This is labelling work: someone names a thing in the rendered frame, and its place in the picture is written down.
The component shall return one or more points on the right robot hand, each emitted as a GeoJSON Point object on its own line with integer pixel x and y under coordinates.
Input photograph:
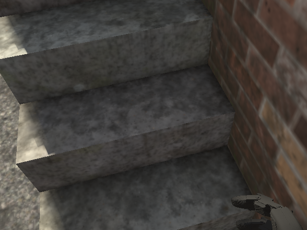
{"type": "Point", "coordinates": [282, 218]}

